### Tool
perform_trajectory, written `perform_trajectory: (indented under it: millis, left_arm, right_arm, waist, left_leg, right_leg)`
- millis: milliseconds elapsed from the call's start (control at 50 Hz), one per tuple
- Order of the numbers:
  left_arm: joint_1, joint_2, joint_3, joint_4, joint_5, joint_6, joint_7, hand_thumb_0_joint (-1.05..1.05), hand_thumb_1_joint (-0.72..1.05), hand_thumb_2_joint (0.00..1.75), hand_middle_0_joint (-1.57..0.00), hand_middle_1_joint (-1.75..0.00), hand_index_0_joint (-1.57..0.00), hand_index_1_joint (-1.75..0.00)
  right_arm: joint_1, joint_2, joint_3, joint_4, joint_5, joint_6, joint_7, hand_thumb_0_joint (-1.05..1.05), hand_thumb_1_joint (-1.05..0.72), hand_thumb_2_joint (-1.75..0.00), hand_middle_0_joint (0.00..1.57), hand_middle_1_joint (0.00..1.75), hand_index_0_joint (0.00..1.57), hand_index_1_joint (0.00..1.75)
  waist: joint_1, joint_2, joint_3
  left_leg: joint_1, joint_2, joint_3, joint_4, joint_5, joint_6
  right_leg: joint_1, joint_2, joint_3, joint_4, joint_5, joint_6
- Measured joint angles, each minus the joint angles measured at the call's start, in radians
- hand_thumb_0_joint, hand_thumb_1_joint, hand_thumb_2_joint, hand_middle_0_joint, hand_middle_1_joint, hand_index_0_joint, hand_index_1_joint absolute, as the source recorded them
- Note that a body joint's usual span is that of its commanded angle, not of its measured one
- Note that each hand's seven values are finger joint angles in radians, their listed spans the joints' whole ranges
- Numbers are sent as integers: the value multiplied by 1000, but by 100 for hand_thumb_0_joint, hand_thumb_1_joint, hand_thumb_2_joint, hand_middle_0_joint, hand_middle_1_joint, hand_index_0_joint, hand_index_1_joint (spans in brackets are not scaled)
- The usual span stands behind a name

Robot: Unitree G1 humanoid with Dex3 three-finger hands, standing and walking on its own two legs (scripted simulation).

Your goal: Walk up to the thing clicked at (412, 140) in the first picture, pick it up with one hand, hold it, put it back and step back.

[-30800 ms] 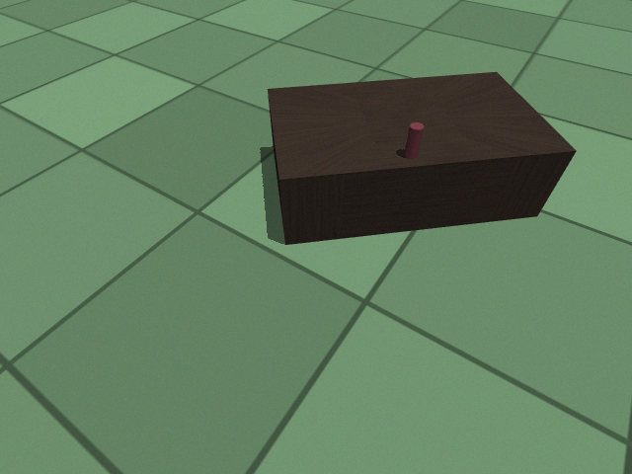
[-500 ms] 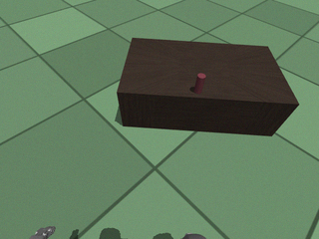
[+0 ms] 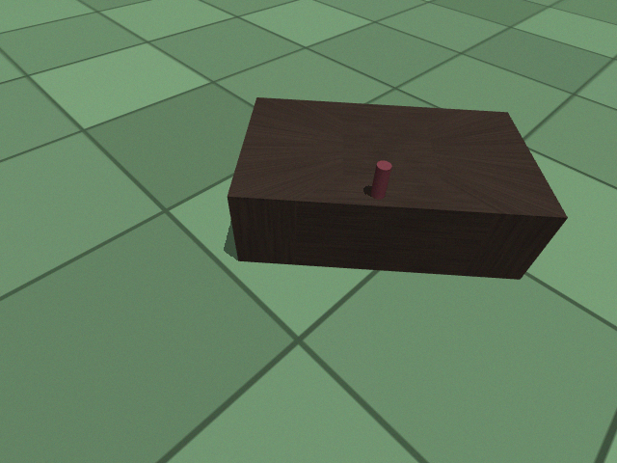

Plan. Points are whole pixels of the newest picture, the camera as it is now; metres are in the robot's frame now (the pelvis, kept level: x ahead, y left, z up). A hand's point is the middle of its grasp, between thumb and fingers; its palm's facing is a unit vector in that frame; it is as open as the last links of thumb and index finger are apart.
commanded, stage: step back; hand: right
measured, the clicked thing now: (380, 180) +1.05 -0.22 -0.35
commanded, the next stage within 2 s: stand in 0.44 s
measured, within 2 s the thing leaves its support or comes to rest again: neither
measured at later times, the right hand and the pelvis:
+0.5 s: hand out of the picture +0.13 -0.25 -0.14, palm faces -0.02 +0.94 -0.35, open 7.4 cm; pelvis +0.02 -0.01 +0.01, yaw +1 degrees
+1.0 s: hand out of the picture +0.08 -0.26 -0.15, palm faces -0.02 +0.94 -0.33, open 7.4 cm; pelvis +0.01 -0.01 +0.01, yaw +0 degrees
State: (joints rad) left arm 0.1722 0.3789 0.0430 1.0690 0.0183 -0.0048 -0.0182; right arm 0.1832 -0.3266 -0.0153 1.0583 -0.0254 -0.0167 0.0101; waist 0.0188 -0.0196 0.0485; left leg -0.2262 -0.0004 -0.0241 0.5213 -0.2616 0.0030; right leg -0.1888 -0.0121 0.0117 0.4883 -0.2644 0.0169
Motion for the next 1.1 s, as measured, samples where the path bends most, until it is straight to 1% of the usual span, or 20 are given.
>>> perform_trajectory:
  millis: [60, 160, 360, 440, 540, 720, 1100]
  left_arm:
    - [-15, 0, -5, 10, -2, -5, 3, 0, 91, 90, -21, -30, -20, -30]
    - [-55, -10, -11, 15, -2, -5, 10, 0, 91, 90, -21, -30, -20, -30]
    - [-100, -24, -14, 11, 3, -7, 15, 0, 91, 90, -21, -30, -20, -30]
    - [-104, -24, -13, 13, 4, -5, 15, 0, 91, 90, -21, -30, -20, -30]
    - [-103, -28, -24, 37, -10, -4, 16, 0, 91, 90, -21, -30, -20, -30]
    - [-100, -34, -35, 69, -8, -4, 14, 0, 91, 90, -21, -30, -20, -30]
    - [-73, -24, -45, 76, -8, -7, 15, 0, 91, 90, -21, -30, -20, -30]
  right_arm:
    - [-20, 9, 3, 7, 5, -4, -3, 1, -90, -90, 21, 30, 20, 30]
    - [-67, 6, -1, 11, 14, -3, -10, 1, -90, -90, 21, 30, 20, 30]
    - [-123, -8, -8, 21, 12, 3, -12, 1, -91, -90, 21, 30, 20, 30]
    - [-124, -8, -8, 28, 9, 5, -12, 1, -91, -90, 21, 30, 20, 30]
    - [-123, -11, 2, 46, 18, 2, -11, 1, -91, -90, 21, 30, 20, 30]
    - [-117, -14, 10, 73, 23, 4, -11, 1, -91, -90, 21, 30, 20, 30]
    - [-88, -21, 19, 95, 22, 7, -5, 1, -91, -90, 21, 30, 20, 30]
  waist:
    - [-4, 5, 1]
    - [-8, 22, 4]
    - [-9, 26, -3]
    - [-11, 19, 0]
    - [-13, 10, 8]
    - [-22, 13, 16]
    - [-27, 24, 0]
  left_leg:
    - [17, 2, -5, -27, 9, -5]
    - [33, 3, -14, -46, 15, -8]
    - [55, 5, -17, -77, 23, -12]
    - [61, 5, -18, -85, 25, -12]
    - [92, 0, -9, -140, 50, -10]
    - [117, -3, -3, -198, 84, -9]
    - [113, 2, -4, -215, 100, -16]
  right_leg:
    - [18, 2, -5, -27, 7, -1]
    - [38, 3, -14, -47, 9, -4]
    - [61, 4, -18, -78, 16, -6]
    - [69, 4, -19, -90, 20, -6]
    - [89, -2, -10, -127, 39, -1]
    - [106, -7, -5, -172, 67, 2]
    - [95, -2, -6, -173, 75, -5]
